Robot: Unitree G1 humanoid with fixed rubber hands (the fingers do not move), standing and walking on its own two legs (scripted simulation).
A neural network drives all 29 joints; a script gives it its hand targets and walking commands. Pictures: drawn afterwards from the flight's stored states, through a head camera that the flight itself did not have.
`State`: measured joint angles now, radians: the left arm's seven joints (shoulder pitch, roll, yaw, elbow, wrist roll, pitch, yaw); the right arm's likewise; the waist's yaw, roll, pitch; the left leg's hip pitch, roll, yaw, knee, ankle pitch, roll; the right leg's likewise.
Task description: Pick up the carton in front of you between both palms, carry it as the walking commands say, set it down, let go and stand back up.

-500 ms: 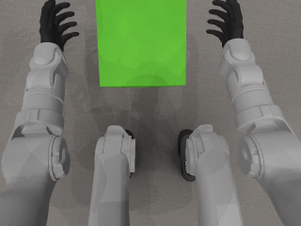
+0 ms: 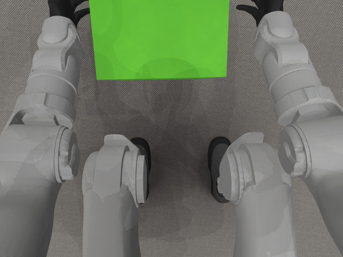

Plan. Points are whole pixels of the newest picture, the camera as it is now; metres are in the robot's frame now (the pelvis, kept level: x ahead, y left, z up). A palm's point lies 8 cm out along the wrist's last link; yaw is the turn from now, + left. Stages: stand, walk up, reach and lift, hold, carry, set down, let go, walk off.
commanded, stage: reach and lift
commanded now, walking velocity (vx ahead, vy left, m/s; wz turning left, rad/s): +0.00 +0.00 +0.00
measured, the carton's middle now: (161, 30) +0.52 +0.05 -0.24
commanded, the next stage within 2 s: none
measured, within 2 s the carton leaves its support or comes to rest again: leaves its support in 0.60 s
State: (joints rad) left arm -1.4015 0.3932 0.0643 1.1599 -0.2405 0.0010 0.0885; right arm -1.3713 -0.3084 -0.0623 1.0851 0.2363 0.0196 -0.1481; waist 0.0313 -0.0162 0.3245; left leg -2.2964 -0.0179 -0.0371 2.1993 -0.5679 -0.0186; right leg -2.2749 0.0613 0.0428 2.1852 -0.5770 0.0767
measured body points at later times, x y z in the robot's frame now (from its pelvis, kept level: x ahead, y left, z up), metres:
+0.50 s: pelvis -0.01 +0.00 +0.00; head +0.36 +0.02 +0.26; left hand +0.54 +0.20 -0.18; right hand +0.55 -0.10 -0.18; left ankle +0.11 +0.12 -0.33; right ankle +0.11 -0.13 -0.33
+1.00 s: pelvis -0.01 -0.01 +0.06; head +0.26 +0.02 +0.42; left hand +0.50 +0.20 -0.02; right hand +0.52 -0.11 -0.01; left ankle +0.11 +0.13 -0.33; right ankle +0.11 -0.14 -0.33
